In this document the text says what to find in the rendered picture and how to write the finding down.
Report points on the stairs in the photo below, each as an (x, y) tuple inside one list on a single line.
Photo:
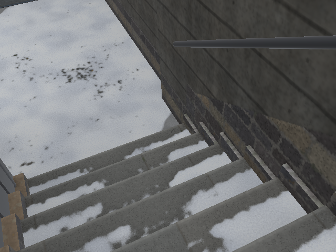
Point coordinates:
[(168, 192)]

